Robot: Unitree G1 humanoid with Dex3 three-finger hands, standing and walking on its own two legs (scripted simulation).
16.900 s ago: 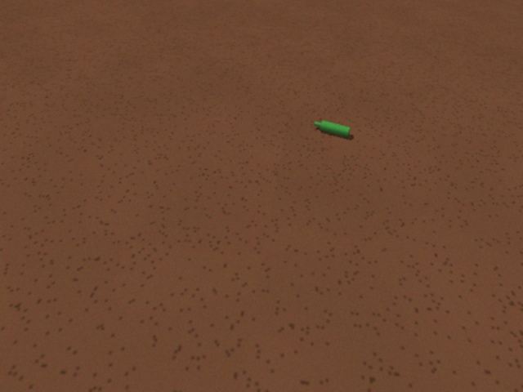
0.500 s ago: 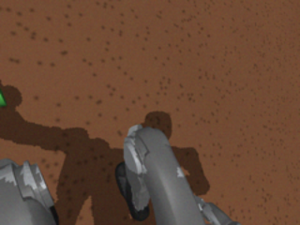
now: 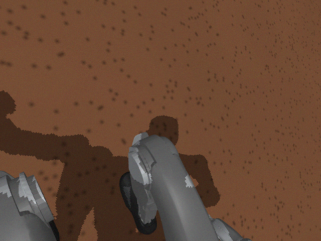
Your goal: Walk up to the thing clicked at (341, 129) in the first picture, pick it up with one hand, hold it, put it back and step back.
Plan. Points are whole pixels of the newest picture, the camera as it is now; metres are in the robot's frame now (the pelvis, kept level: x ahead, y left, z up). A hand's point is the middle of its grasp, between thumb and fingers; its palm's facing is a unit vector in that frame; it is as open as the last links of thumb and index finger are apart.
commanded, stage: close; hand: left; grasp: from above
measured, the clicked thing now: out of the picture +0.44 +0.35 -0.27
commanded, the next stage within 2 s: settle in 1.36 s
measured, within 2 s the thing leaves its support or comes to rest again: leaves its support in 1.80 s
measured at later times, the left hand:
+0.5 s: hand out of the picture +0.43 +0.33 -0.25, palm faces -0.43 -0.15 -0.89, open 11.8 cm
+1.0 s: hand out of the picture +0.42 +0.33 -0.24, palm faces -0.43 -0.16 -0.89, open 9.7 cm
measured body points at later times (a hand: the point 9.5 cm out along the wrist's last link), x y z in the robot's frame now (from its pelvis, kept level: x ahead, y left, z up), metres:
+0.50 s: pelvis +0.00 +0.00 +0.00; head +0.26 +0.14 +0.34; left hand +0.45 +0.34 -0.19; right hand +0.07 -0.24 -0.06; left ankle +0.06 +0.14 -0.27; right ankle +0.11 -0.12 -0.27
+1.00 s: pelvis +0.00 +0.00 +0.00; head +0.26 +0.14 +0.34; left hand +0.44 +0.34 -0.19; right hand +0.07 -0.24 -0.06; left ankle +0.06 +0.14 -0.27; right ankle +0.11 -0.12 -0.27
